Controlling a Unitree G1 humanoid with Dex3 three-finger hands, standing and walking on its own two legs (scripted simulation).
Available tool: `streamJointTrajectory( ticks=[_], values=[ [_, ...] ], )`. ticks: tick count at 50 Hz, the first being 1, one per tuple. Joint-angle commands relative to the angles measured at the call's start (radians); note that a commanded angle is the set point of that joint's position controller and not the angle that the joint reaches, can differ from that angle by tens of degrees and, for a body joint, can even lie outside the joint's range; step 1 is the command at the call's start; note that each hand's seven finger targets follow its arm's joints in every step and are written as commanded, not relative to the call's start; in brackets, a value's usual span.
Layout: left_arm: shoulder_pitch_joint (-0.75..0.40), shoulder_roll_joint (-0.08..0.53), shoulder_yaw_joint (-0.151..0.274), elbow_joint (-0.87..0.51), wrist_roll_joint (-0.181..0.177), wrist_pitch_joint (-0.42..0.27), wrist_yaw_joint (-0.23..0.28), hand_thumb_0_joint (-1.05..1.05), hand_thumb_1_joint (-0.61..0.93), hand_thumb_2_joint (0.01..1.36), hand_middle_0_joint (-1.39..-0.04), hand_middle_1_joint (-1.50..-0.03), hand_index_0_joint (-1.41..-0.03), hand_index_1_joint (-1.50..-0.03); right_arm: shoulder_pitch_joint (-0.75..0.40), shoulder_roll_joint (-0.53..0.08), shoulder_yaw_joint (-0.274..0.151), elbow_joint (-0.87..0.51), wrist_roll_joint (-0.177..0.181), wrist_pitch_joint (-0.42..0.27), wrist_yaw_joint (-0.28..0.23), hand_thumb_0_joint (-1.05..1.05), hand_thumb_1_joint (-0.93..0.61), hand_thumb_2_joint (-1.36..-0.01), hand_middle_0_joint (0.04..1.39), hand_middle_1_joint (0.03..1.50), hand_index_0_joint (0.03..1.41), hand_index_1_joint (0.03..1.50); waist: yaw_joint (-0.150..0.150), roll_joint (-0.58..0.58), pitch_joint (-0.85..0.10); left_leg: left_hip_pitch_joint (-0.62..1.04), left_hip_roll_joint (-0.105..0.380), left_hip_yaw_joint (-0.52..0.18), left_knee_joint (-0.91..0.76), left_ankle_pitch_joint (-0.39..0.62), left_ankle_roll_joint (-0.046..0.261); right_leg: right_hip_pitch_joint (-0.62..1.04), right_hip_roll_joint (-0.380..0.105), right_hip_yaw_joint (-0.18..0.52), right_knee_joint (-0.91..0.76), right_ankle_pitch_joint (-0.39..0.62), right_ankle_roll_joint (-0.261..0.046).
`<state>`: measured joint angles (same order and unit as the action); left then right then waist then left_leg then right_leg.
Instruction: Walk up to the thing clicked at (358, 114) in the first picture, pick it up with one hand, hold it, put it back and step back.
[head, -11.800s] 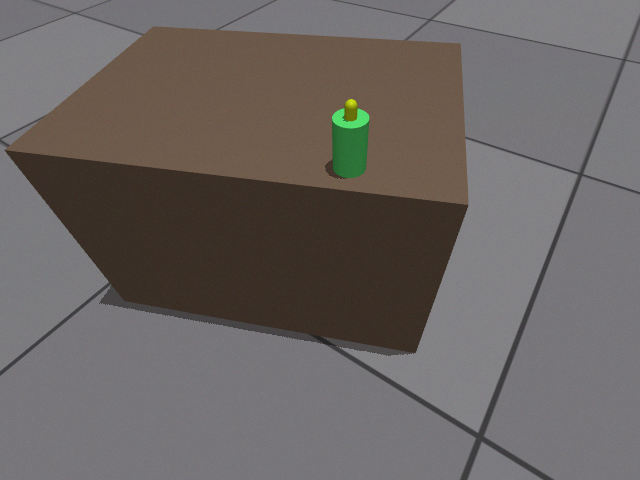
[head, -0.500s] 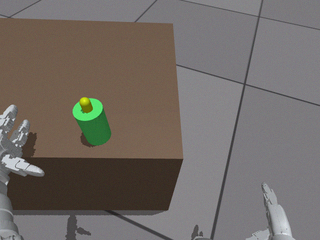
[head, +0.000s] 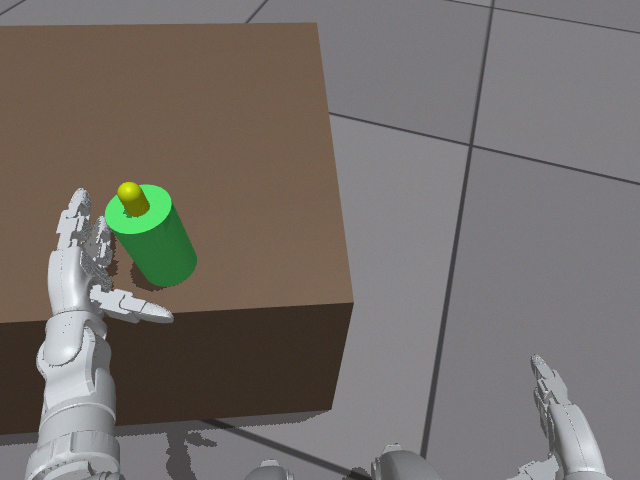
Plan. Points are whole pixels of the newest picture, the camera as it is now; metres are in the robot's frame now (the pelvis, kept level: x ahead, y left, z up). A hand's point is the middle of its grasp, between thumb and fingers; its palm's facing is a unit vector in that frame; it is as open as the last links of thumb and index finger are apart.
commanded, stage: close in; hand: left
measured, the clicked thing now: (151, 230) +0.42 +0.22 +0.06
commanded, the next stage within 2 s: rest palm in 0.10 s
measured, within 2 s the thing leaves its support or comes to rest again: leaves its support in 1.78 s
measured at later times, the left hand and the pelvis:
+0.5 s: hand (144, 248) +0.40 +0.23 +0.05, palm faces +0.20 -0.98 +0.02, open 17.4 cm; pelvis -0.01 -0.01 +0.00, yaw +0 degrees
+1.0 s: hand (145, 235) +0.42 +0.23 +0.06, palm faces +0.20 -0.98 +0.02, open 10.6 cm; pelvis -0.01 +0.00 -0.01, yaw +0 degrees
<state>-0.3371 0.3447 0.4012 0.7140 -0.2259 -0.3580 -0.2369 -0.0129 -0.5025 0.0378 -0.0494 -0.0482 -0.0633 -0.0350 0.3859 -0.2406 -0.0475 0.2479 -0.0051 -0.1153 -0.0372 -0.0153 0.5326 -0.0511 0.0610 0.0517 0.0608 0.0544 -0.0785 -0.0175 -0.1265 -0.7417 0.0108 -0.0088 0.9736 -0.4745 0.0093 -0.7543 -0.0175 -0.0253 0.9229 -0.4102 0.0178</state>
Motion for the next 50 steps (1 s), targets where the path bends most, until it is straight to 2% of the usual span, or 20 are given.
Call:
streamJointTrajectory(
  ticks=[1,3,9,10,12,14,16,18,19,20,26,27,29,31,34,37,40,42,43,50],
  values=[
    [-0.294,0.225,0.04,-0.24,-0.017,-0.058,0.024,0.0,-0.511,0.018,-0.055,-0.028,-0.07,-0.014,0.032,-0.167,-0.098,-0.195,0.014,-0.038,-0.008,0.0,0.545,-0.046,0.049,0.05,0.049,0.05,0.011,0.057,-0.289,0.169,-0.009,-0.012,-0.141,0.302,-0.01,0.182,0.018,-0.008,-0.094,0.255,-0.035],
    [-0.337,0.184,-0.013,-0.276,-0.009,-0.055,0.028,0.0,-0.512,0.021,-0.05,-0.023,-0.067,-0.009,0.026,-0.128,-0.059,-0.206,0.014,-0.037,-0.001,0.0,0.549,-0.045,0.05,0.05,0.049,0.05,0.012,0.076,-0.287,0.176,-0.012,-0.008,-0.141,0.298,-0.011,0.181,0.014,-0.004,-0.091,0.256,-0.035],
    [-0.33,0.184,-0.017,-0.279,0.01,-0.035,0.07,0.0,-0.516,0.022,-0.053,-0.016,-0.066,-0.005,0.055,-0.147,-0.089,-0.205,0.011,-0.016,0.0,0.0,0.544,-0.047,0.05,0.05,0.049,0.05,0.012,0.095,-0.317,0.214,-0.009,-0.009,-0.132,0.365,-0.013,0.187,0.011,-0.003,-0.086,0.298,-0.036],
    [-0.321,0.152,-0.049,-0.257,0.017,-0.029,0.072,0.0,-0.519,0.029,-0.052,-0.016,-0.064,-0.007,0.059,-0.122,-0.069,-0.172,0.012,-0.007,0.002,0.0,0.545,-0.047,0.05,0.05,0.05,0.05,0.016,0.089,-0.282,0.194,-0.013,-0.006,-0.138,0.332,-0.011,0.181,0.011,0.0,-0.093,0.28,-0.035],
    [-0.362,0.21,-0.007,-0.293,0.023,-0.029,0.094,0.0,-0.611,0.002,-0.094,0.0,-0.09,0.0,0.021,-0.171,-0.113,-0.23,0.013,-0.012,-0.004,0.0,0.531,-0.052,0.049,0.05,0.049,0.05,0.008,0.077,-0.307,0.204,-0.011,-0.004,-0.144,0.305,-0.009,0.2,0.011,0.002,-0.098,0.271,-0.032],
    [-0.37,0.184,-0.019,-0.263,0.027,-0.029,0.102,0.0,-0.611,0.014,-0.094,0.0,-0.09,0.0,0.029,-0.12,-0.06,-0.215,0.012,0.0,0.006,0.0,0.536,-0.052,0.049,0.05,0.049,0.05,0.02,0.079,-0.274,0.168,-0.011,-0.007,-0.147,0.288,-0.01,0.186,0.01,0.002,-0.097,0.247,-0.036],
    [-0.331,0.202,0.018,-0.187,0.028,-0.027,0.113,0.0,-0.611,0.001,-0.097,0.0,-0.095,0.0,0.025,-0.158,-0.11,-0.229,0.014,0.004,0.002,0.0,0.531,-0.052,0.049,0.05,0.049,0.05,0.005,0.018,-0.254,0.132,-0.012,-0.007,-0.145,0.251,-0.002,0.188,0.013,0.002,-0.102,0.232,-0.031],
    [-0.405,0.237,0.029,-0.216,0.029,-0.04,0.107,0.0,-0.611,0.006,-0.098,0.0,-0.097,0.0,0.018,-0.167,-0.111,-0.241,0.011,0.004,0.003,0.0,0.534,-0.052,0.049,0.05,0.049,0.05,-0.003,0.028,-0.264,0.124,-0.014,-0.001,-0.143,0.206,0.001,0.176,0.01,0.012,-0.107,0.208,-0.029],
    [-0.434,0.227,0.003,-0.227,0.035,-0.047,0.101,0.0,-0.611,0.0,-0.1,0.0,-0.1,0.0,0.013,-0.124,-0.066,-0.239,0.008,-0.001,0.007,0.0,0.535,-0.051,0.05,0.05,0.049,0.05,0.006,0.072,-0.3,0.144,-0.016,0.003,-0.14,0.233,-0.003,0.196,0.007,0.015,-0.098,0.23,-0.032],
    [-0.445,0.219,-0.005,-0.188,0.038,-0.049,0.099,0.0,-0.582,0.0,-0.18,-0.062,-0.18,-0.055,0.019,-0.094,-0.042,-0.219,0.01,0.003,0.011,0.0,0.532,-0.045,0.05,0.049,0.049,0.049,0.009,0.076,-0.27,0.124,-0.018,0.005,-0.139,0.22,-0.002,0.184,0.007,0.015,-0.098,0.216,-0.031],
    [-0.499,0.269,0.02,-0.14,0.029,-0.049,0.088,0.0,-0.509,0.119,-0.427,-0.251,-0.434,-0.245,0.042,-0.141,-0.073,-0.243,0.008,-0.002,0.003,0.0,0.525,-0.046,0.05,0.05,0.049,0.05,-0.009,0.109,-0.36,0.193,-0.01,-0.002,-0.122,0.32,-0.01,0.188,0.013,0.013,-0.086,0.279,-0.035],
    [-0.512,0.264,0.012,-0.126,0.03,-0.042,0.088,0.0,-0.483,0.135,-0.453,-0.27,-0.459,-0.263,0.03,-0.169,-0.099,-0.255,0.009,-0.004,0.001,0.0,0.524,-0.046,0.049,0.05,0.049,0.05,-0.022,0.101,-0.331,0.178,-0.009,-0.003,-0.132,0.278,-0.01,0.169,0.014,0.013,-0.093,0.248,-0.035],
    [-0.536,0.237,-0.013,-0.098,0.038,-0.039,0.088,0.0,-0.479,0.16,-0.493,-0.304,-0.501,-0.298,0.017,-0.138,-0.062,-0.268,0.007,-0.007,0.005,0.0,0.527,-0.045,0.049,0.05,0.049,0.05,-0.026,0.08,-0.327,0.16,-0.01,-0.002,-0.132,0.247,-0.005,0.165,0.013,0.015,-0.101,0.232,-0.034],
    [-0.526,0.286,0.026,-0.059,0.042,-0.038,0.097,0.0,-0.477,0.188,-0.539,-0.354,-0.55,-0.345,0.022,-0.155,-0.085,-0.235,0.012,-0.002,0.004,0.0,0.528,-0.044,0.049,0.05,0.049,0.05,-0.016,0.07,-0.28,0.122,-0.012,0.0,-0.138,0.207,-0.002,0.15,0.015,0.014,-0.106,0.198,-0.034],
    [-0.566,0.221,-0.026,-0.055,0.043,-0.041,0.09,0.0,-0.403,0.236,-0.603,-0.41,-0.615,-0.4,0.037,-0.136,-0.064,-0.255,0.004,-0.002,0.013,0.0,0.526,-0.044,0.049,0.049,0.049,0.049,-0.029,0.086,-0.333,0.17,-0.004,-0.009,-0.125,0.299,-0.009,0.146,0.019,0.003,-0.088,0.255,-0.037],
    [-0.564,0.294,0.036,-0.038,0.046,-0.051,0.1,0.0,-0.334,0.35,-0.716,-0.525,-0.724,-0.52,0.019,-0.162,-0.087,-0.278,0.003,-0.005,0.015,0.0,0.522,-0.046,0.049,0.049,0.049,0.049,-0.023,0.09,-0.37,0.151,-0.003,-0.009,-0.108,0.324,-0.009,0.159,0.018,0.006,-0.073,0.273,-0.04],
    [-0.597,0.223,-0.023,-0.026,0.048,-0.049,0.094,0.0,-0.254,0.477,-0.838,-0.662,-0.847,-0.658,0.037,-0.129,-0.059,-0.255,0.004,-0.002,0.019,0.0,0.53,-0.044,0.049,0.049,0.049,0.049,-0.034,0.103,-0.334,0.163,0.0,-0.01,-0.12,0.288,-0.012,0.115,0.022,0.003,-0.075,0.234,-0.041],
    [-0.625,0.255,-0.01,-0.053,0.051,-0.05,0.102,0.0,-0.219,0.516,-0.895,-0.716,-0.906,-0.709,0.042,-0.166,-0.091,-0.235,0.002,0.0,0.014,0.0,0.527,-0.044,0.049,0.049,0.049,0.049,-0.041,0.112,-0.351,0.19,0.009,-0.021,-0.124,0.301,-0.018,0.085,0.027,-0.006,-0.074,0.225,-0.043],
    [-0.608,0.221,-0.029,-0.02,0.056,-0.043,0.106,0.0,-0.167,0.562,-0.933,-0.759,-0.946,-0.752,0.048,-0.148,-0.07,-0.248,-0.001,-0.003,0.017,0.0,0.532,-0.043,0.049,0.049,0.049,0.049,-0.044,0.103,-0.344,0.188,0.01,-0.022,-0.121,0.304,-0.02,0.083,0.026,-0.008,-0.071,0.226,-0.043],
    [-0.644,0.224,-0.029,0.017,0.076,-0.053,0.138,0.0,-0.008,0.71,-1.104,-0.932,-1.12,-0.921,0.027,-0.164,-0.1,-0.245,-0.003,-0.005,0.012,0.0,0.538,-0.04,0.049,0.049,0.049,0.049,-0.064,0.057,-0.286,0.1,0.0,-0.016,-0.125,0.135,-0.006,0.048,0.022,0.0,-0.08,0.129,-0.037]
  ],
)
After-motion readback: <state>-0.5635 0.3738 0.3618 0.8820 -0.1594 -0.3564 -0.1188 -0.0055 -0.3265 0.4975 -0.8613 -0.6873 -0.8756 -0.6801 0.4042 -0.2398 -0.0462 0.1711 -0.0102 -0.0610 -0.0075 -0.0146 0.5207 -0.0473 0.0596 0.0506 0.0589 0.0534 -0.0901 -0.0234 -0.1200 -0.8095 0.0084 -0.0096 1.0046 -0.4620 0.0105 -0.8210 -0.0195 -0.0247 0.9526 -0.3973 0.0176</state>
